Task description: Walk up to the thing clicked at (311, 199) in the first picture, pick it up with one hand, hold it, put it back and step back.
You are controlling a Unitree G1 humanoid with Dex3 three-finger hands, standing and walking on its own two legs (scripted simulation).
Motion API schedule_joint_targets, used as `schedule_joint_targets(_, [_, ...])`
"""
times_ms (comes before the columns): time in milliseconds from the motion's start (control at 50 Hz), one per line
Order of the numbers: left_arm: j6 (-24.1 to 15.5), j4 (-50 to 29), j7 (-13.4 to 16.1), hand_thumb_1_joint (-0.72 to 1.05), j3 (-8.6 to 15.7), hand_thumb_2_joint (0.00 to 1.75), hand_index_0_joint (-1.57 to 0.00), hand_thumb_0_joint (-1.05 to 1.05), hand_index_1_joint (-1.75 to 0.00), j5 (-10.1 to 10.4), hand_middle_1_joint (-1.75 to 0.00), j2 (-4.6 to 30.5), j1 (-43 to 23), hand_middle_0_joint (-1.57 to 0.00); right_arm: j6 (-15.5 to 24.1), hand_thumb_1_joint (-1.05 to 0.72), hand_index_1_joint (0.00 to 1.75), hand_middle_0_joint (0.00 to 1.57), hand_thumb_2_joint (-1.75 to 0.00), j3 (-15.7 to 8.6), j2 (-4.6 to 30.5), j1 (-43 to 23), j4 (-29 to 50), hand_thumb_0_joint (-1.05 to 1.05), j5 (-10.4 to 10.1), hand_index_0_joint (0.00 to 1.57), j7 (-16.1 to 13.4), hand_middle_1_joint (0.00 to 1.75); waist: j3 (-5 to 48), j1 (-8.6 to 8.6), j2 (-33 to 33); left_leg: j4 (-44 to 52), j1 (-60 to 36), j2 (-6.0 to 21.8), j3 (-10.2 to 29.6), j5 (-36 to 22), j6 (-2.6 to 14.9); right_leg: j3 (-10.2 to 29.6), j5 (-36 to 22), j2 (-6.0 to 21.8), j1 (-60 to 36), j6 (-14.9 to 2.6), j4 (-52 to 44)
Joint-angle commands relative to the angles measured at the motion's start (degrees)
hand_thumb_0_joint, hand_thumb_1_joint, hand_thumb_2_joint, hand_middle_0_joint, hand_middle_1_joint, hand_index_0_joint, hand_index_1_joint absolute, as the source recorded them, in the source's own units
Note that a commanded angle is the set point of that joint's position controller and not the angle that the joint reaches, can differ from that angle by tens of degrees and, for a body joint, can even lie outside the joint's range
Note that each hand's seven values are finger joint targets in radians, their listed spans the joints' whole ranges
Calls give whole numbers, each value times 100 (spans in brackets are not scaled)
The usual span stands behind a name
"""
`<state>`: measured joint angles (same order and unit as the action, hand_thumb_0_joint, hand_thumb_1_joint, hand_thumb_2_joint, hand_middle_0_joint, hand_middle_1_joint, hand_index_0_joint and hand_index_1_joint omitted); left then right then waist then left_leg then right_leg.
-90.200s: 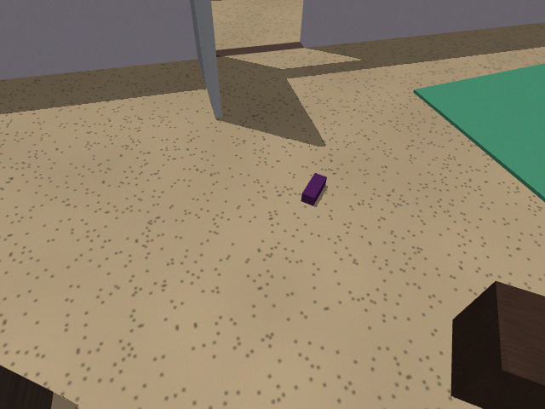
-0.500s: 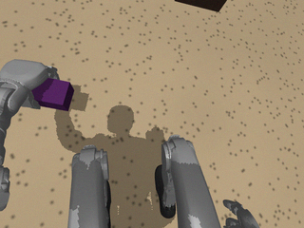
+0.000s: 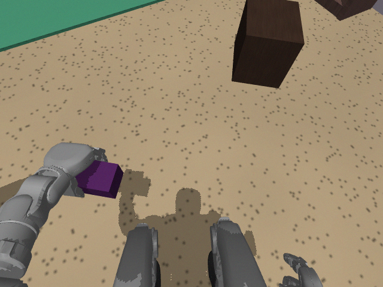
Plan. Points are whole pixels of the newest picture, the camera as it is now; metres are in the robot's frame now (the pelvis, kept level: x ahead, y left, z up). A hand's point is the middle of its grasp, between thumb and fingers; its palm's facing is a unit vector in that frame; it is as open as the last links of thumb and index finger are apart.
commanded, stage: lift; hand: left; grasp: from above
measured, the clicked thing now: (83, 175) +0.38 +0.23 -0.10
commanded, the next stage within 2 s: hold in 0.60 s
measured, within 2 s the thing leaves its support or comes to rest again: neither
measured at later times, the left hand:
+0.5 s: hand (62, 157) +0.36 +0.22 +0.05, palm faces -0.48 -0.01 -0.88, open 9.4 cm
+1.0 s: hand (50, 138) +0.37 +0.22 +0.11, palm faces -0.48 +0.00 -0.88, open 9.3 cm
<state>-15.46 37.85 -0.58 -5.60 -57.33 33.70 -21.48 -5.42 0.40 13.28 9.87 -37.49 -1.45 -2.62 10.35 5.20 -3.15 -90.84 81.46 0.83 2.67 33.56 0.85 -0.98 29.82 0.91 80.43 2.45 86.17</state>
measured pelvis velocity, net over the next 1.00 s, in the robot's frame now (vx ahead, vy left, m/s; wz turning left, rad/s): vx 0.07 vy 0.00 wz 0.00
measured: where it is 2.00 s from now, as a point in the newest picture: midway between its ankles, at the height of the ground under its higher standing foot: outside the picture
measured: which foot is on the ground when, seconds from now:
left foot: down 0.00-1.00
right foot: down 0.00-1.00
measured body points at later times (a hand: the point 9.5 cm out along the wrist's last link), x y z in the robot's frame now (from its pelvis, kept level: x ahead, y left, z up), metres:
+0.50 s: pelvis +0.04 +0.00 +0.12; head +0.10 +0.00 +0.56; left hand +0.38 +0.22 +0.10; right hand +0.14 -0.27 +0.00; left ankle +0.07 +0.11 -0.55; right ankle +0.09 -0.15 -0.55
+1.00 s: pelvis +0.07 +0.00 +0.15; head +0.10 -0.01 +0.60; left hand +0.39 +0.22 +0.16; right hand +0.19 -0.26 +0.03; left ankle +0.07 +0.11 -0.55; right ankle +0.09 -0.15 -0.55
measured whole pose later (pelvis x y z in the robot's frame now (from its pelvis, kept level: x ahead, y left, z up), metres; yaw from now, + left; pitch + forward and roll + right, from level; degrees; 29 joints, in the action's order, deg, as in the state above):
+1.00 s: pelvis +0.07 +0.00 +0.15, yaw +0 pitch +9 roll -1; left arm -15.0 36.8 -2.2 -9.1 -58.4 28.1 -13.5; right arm -4.9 -1.7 13.7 12.1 -39.7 -2.3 -4.4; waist 5.4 1.3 -2.5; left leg -47.7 33.6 1.4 -0.3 23.1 0.3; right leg 0.8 19.7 0.7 34.1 1.8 44.8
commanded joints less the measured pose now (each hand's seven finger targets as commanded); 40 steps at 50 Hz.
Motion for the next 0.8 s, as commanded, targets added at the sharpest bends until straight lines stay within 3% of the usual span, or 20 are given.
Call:
schedule_joint_targets(0, [-11, -833, 307, 73, 464, 68, -103, 0, -58, 89, -63, 1134, -1513, -99, 298, -90, 30, 20, -90, -357, 897, 237, 414, 0, -20, 20, -131, 30, 1961, 159, -276, 2185, -2166, -103, 77, 61, 70, 5, 16, -252, -1961, -341, -1856])
schedule_joint_targets(60, [-45, -803, 409, 73, 594, 67, -103, 0, -57, 53, -61, 1215, -1498, -99, 375, -90, 30, 20, -90, -391, 917, 208, 338, 0, -20, 20, -159, 30, 1899, 35, -295, 2521, -2549, -91, 68, -11, 44, 59, 25, -254, -2320, -345, -2204])
schedule_joint_targets(180, [-47, -534, 526, 70, 356, 69, -100, 0, -60, -124, -64, 897, -1461, -96, 435, -90, 30, 20, -90, -432, 907, 273, 251, 0, -19, 20, -163, 30, 1713, -2, -312, 3085, -3398, -86, 2, -633, 11, 49, -526, -269, -2919, -349, -2801])
schedule_joint_targets(200, [-49, -571, 545, 70, 442, 69, -101, 0, -60, -115, -65, 960, -1440, -96, 441, -90, 30, 20, -90, -446, 925, 274, 236, 0, -11, 20, -159, 30, 1706, -58, -363, 3216, -3528, -65, 29, -627, -2, 31, -541, -273, -3012, -335, -2857])
schedule_joint_targets(220, [-27, -468, 541, 72, 304, 69, -101, 0, -60, -165, -65, 836, -1413, -97, 441, -90, 30, 20, -90, -431, 912, 305, 233, 0, -15, 20, -154, 30, 1646, -42, -363, 3315, -3659, -53, 30, -770, -14, 3, -686, -273, -3081, -347, -2900])
schedule_joint_targets(240, [-20, -476, 553, 73, 379, 69, -102, 0, -60, -158, -66, 892, -1318, -97, 445, -90, 30, 20, -90, -452, 935, 284, 244, 0, -18, 20, -154, 30, 1659, -95, -367, 3430, -3800, -56, 27, -826, -12, -8, -752, -287, -3252, -331, -3000])
schedule_joint_targets(300, [39, -510, 570, 76, 293, 68, -105, 0, -60, -146, -66, 752, -1259, -99, 436, -90, 30, 20, -90, -466, 908, 315, 259, 0, -31, 20, -151, 30, 1560, -116, -278, 3658, -4089, -75, -31, -1181, -15, -5, -1037, -296, -3573, -331, -3285])
schedule_joint_targets(420, [144, -557, 503, 75, 235, 64, -103, 0, -59, -152, -65, 707, -1169, -96, 405, -90, 30, 20, -90, -472, 891, 362, 304, 0, -53, 20, -158, 30, 1372, -150, -75, 3999, -4456, -132, -145, -1650, 7, 71, -1421, -278, -4185, -326, -3772])
schedule_joint_targets(480, [153, -544, 434, 76, 368, 64, -104, 0, -60, -112, -68, 782, -990, -96, 394, -90, 30, 20, -90, -478, 896, 345, 334, 0, -47, 20, -162, 30, 1248, -231, -96, 4238, -4637, -133, -159, -1695, -12, 73, -1435, -287, -4379, -324, -3955])
schedule_joint_targets(540, [104, -644, 343, 77, 236, 62, -105, 0, -58, -90, -66, 645, -980, -97, 393, -90, 30, 20, -90, -478, 888, 295, 387, 0, -54, 20, -168, 30, 1192, -226, -108, 4457, -4944, -90, -124, -1783, -41, 15, -1465, -311, -4446, -340, -4065])
schedule_joint_targets(580, [81, -789, 303, 80, 302, 62, -107, 0, -58, -38, -67, 687, -978, -98, 389, -90, 30, 20, -90, -489, 885, 259, 393, 0, -51, 20, -180, 30, 1146, -256, -133, 4555, -5050, -100, -150, -1798, -39, 25, -1475, -303, -4551, -331, -4217])
schedule_joint_targets(600, [71, -818, 277, 80, 233, 61, -108, 0, -58, -28, -66, 630, -1054, -99, 392, -90, 30, 20, -90, -479, 868, 280, 378, 0, -47, 20, -189, 30, 1159, -198, -53, 4552, -5073, -109, -155, -1846, -30, 52, -1536, -309, -4606, -326, -4256])
schedule_joint_targets(620, [48, -867, 259, 81, 318, 61, -108, 0, -58, 2, -67, 687, -952, -99, 392, -90, 30, 20, -90, -494, 883, 271, 365, 0, -43, 20, -195, 30, 1243, -256, -16, 4585, -5190, -107, -174, -1957, -36, 34, -1618, -302, -4701, -327, -4281])
schedule_joint_targets(720, [-16, -939, 196, 81, 292, 59, -107, 0, -60, -20, -70, 691, -934, -96, 346, -89, 30, 20, -90, -499, 875, 252, 374, 0, -51, 20, -210, 30, 1217, -271, 7, 4678, -5408, -127, -208, -2351, -26, 82, -1971, -279, -4975, -328, -4427])
schedule_joint_targets(780, [-5, -1026, 208, 83, 316, 63, -108, 0, -61, -82, -70, 706, -1010, -98, 317, -89, 30, 20, -90, -492, 869, 216, 364, 0, -48, 20, -212, 30, 1056, -288, -95, 4848, -5536, -125, -212, -2296, -59, 70, -1887, -294, -4977, -340, -4541])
